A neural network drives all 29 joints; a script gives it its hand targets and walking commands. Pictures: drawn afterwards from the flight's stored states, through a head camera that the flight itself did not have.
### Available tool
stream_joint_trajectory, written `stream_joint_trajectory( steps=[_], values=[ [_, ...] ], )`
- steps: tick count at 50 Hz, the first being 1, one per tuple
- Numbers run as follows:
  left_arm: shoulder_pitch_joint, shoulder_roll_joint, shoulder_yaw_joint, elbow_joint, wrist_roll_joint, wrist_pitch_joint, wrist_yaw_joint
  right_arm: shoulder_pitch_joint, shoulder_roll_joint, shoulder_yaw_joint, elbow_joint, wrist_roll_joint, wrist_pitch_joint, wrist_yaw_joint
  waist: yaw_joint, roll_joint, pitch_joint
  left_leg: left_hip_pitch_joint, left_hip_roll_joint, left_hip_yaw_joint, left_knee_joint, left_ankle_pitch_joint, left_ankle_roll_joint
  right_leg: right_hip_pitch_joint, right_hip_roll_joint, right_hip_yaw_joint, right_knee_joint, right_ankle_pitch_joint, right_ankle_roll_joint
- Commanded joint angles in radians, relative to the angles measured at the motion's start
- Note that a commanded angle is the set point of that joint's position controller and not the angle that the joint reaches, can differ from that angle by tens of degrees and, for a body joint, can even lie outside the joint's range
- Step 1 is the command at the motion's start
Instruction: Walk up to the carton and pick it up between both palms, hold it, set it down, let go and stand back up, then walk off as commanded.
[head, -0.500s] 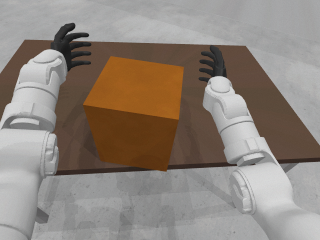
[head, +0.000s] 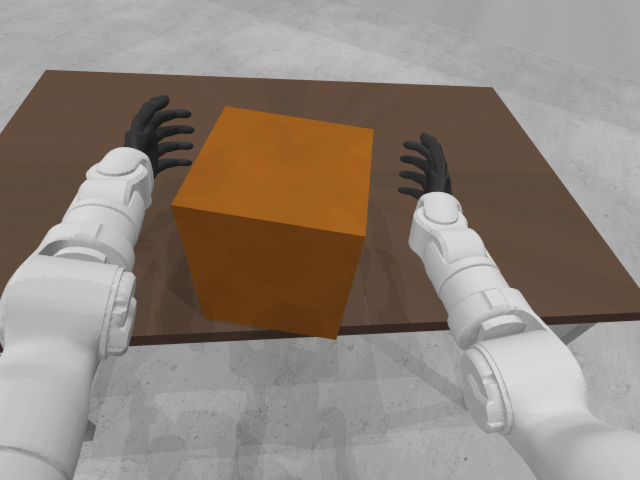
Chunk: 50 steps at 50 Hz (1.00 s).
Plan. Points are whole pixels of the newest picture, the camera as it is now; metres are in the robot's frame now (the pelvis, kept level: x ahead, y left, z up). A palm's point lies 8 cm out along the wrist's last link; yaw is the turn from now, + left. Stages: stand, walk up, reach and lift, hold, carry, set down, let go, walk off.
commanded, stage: reach and lift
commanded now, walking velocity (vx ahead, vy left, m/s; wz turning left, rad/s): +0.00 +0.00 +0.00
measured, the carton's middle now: (283, 229) +0.44 +0.04 +0.04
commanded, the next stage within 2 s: none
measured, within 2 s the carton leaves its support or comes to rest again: neither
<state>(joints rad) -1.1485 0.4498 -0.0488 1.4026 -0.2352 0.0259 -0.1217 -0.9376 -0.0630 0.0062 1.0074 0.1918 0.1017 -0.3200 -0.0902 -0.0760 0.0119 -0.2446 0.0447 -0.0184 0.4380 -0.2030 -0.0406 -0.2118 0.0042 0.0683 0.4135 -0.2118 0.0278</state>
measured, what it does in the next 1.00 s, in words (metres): stands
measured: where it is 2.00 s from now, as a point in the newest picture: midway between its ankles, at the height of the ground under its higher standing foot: outside the picture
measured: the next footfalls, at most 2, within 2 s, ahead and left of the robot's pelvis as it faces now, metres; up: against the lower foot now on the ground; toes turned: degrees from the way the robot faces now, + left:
none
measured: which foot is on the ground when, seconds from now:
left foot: down 0.00-1.00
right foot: down 0.00-1.00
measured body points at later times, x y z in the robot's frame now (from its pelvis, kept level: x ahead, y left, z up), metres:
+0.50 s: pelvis +0.01 +0.01 +0.00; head +0.07 +0.06 +0.44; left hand +0.49 +0.21 +0.10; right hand +0.44 -0.14 +0.09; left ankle +0.02 +0.14 -0.74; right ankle +0.01 -0.14 -0.74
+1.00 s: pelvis +0.01 +0.01 +0.00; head +0.06 +0.05 +0.44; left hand +0.49 +0.19 +0.10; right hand +0.43 -0.12 +0.08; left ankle +0.02 +0.14 -0.74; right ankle +0.01 -0.14 -0.74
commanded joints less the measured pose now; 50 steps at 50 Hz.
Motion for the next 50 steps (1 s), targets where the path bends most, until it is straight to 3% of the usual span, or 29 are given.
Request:
stream_joint_trajectory(
  steps=[1, 9, 18, 25, 31, 39, 44, 47, 50],
  values=[
    [-0.331, 0.023, -0.08, -0.098, -0.054, -0.112, 0.021, -0.327, -0.062, -0.074, -0.029, 0.053, -0.086, 0.028, -0.106, 0.16, -0.503, 0.067, -0.039, 0.031, 0.008, 0.207, 0.006, -0.07, 0.021, -0.111, -0.075, 0.26, -0.017],
    [-0.345, 0.007, -0.051, -0.123, -0.029, -0.189, 0.052, -0.321, -0.063, -0.085, 0.001, 0.035, -0.19, 0.042, -0.087, 0.206, -0.661, 0.063, -0.037, 0.03, 0.074, 0.271, -0.024, -0.134, 0.027, -0.121, -0.043, 0.269, -0.02],
    [-0.279, -0.037, -0.025, -0.185, 0.02, -0.167, 0.055, -0.262, -0.08, -0.084, 0.056, 0.058, -0.246, 0.042, -0.081, 0.27, -0.668, 0.161, -0.037, 0.022, 0.12, 0.472, -0.074, -0.183, 0.037, -0.136, -0.059, 0.316, -0.029],
    [-0.24, -0.098, 0.016, -0.245, 0.068, -0.137, 0.046, -0.235, -0.002, -0.065, 0.012, 0.053, -0.256, 0.029, -0.065, 0.242, -0.642, 0.138, -0.043, 0.03, 0.113, 0.488, -0.059, -0.13, 0.035, -0.128, -0.072, 0.358, -0.02],
    [-0.241, -0.117, 0.107, -0.255, 0.144, -0.108, 0.056, -0.264, 0.052, -0.119, -0.05, -0.022, -0.258, 0.008, -0.045, 0.19, -0.609, 0.049, -0.05, 0.043, 0.094, 0.408, -0.03, -0.057, 0.034, -0.117, -0.059, 0.391, -0.009],
    [-0.252, -0.222, 0.139, -0.27, 0.185, -0.104, 0.057, -0.292, 0.131, -0.167, -0.084, -0.095, -0.245, 0.005, -0.038, 0.167, -0.581, 0.01, -0.049, 0.057, 0.071, 0.357, -0.017, -0.026, 0.028, -0.119, -0.055, 0.365, -0.012],
    [-0.233, -0.29, 0.194, -0.265, 0.254, -0.119, 0.023, -0.283, 0.192, -0.209, -0.106, -0.182, -0.262, 0.025, -0.026, 0.147, -0.552, 0.022, -0.054, 0.074, 0.046, 0.343, -0.016, 0.036, 0.016, -0.124, -0.062, 0.381, -0.006],
    [-0.234, -0.376, 0.255, -0.236, 0.339, -0.13, -0.014, -0.284, 0.276, -0.26, -0.096, -0.271, -0.287, 0.055, -0.018, 0.153, -0.53, 0.05, -0.058, 0.086, 0.033, 0.353, -0.023, 0.071, 0.01, -0.134, -0.073, 0.376, -0.006],
    [-0.277, -0.631, 0.315, -0.211, 0.478, -0.149, -0.093, -0.334, 0.56, -0.281, -0.105, -0.425, -0.319, 0.137, -0.006, 0.148, -0.501, 0.107, -0.06, 0.101, 0.006, 0.366, -0.025, 0.139, 0.0, -0.148, -0.084, 0.396, 0.0]
  ],
)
